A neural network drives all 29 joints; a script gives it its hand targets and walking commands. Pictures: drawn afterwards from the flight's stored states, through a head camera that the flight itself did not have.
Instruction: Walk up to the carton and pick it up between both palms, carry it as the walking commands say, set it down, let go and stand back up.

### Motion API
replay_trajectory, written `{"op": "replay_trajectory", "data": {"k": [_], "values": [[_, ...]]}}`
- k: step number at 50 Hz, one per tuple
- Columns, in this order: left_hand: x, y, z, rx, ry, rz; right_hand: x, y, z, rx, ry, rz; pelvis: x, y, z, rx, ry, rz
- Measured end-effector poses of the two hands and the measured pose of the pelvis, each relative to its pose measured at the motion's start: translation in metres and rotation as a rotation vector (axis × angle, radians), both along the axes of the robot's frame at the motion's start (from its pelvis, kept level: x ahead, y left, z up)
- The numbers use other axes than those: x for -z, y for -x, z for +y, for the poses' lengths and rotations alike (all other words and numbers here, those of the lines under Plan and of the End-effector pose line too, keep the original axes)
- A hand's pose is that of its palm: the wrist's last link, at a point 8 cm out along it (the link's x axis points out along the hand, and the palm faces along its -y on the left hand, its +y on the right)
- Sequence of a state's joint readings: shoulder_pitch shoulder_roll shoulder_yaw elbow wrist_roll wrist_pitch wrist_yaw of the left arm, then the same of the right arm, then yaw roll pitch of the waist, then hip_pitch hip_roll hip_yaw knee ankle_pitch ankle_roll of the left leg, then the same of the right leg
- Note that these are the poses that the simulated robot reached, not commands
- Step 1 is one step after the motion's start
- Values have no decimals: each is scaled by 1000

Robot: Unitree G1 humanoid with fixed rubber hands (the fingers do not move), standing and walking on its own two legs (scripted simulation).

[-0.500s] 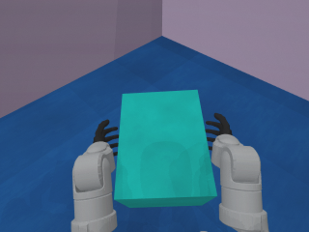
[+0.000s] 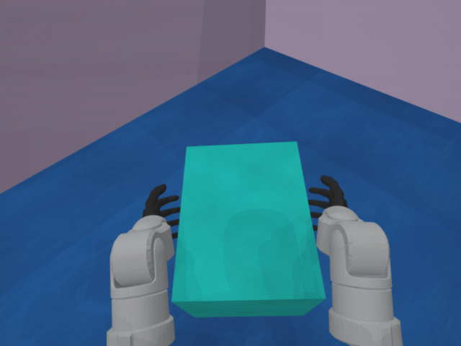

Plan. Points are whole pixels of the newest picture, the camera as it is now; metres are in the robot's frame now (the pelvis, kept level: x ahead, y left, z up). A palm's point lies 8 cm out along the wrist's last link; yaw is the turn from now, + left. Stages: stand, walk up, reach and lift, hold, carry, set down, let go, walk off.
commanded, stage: carry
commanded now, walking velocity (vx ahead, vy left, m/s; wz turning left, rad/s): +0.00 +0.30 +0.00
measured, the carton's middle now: (244, 230) +0.34 -0.03 -0.01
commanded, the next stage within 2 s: none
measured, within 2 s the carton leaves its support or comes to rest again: neither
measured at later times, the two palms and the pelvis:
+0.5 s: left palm (34, 296) +0.22 +0.28 +0.08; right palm (237, 283) +0.22 +0.00 +0.07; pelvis -0.07 +0.15 +0.00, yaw +0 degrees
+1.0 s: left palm out of the picture +0.14 +0.46 +0.08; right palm out of the picture +0.15 +0.17 +0.06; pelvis -0.15 +0.31 -0.02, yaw -1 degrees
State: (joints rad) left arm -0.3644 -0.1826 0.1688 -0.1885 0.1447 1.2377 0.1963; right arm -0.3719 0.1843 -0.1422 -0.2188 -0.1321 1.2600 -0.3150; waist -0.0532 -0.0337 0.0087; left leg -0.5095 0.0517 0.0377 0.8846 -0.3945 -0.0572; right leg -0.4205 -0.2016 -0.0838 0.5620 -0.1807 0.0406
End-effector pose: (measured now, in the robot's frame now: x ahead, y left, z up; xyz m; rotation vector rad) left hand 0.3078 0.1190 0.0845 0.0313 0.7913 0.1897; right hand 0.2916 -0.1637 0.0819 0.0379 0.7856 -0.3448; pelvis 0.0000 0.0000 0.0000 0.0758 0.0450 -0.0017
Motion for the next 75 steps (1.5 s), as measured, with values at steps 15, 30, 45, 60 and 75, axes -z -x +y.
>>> {"op": "replay_trajectory", "data": {"k": [15, 30, 45, 60, 75], "values": [[18, 69, 135, -120, 10, 32, 13, 33, 135, -143, 25, 34, 9, 44, 102, 33, 61, -2], [0, 91, 188, 1, -10, 7, 2, 90, 188, -4, -5, 5, 0, 89, 188, -1, 0, -3], [21, 159, 326, -118, 10, 43, 14, 123, 326, -144, 29, 42, 9, 132, 292, 31, 63, 1], [1, 183, 381, -5, -16, 11, 3, 180, 381, -15, -5, 6, -1, 179, 378, -7, 1, -1], [23, 253, 521, -122, 12, 52, 14, 214, 522, -151, 34, 48, 8, 223, 486, 24, 66, -2]]}}
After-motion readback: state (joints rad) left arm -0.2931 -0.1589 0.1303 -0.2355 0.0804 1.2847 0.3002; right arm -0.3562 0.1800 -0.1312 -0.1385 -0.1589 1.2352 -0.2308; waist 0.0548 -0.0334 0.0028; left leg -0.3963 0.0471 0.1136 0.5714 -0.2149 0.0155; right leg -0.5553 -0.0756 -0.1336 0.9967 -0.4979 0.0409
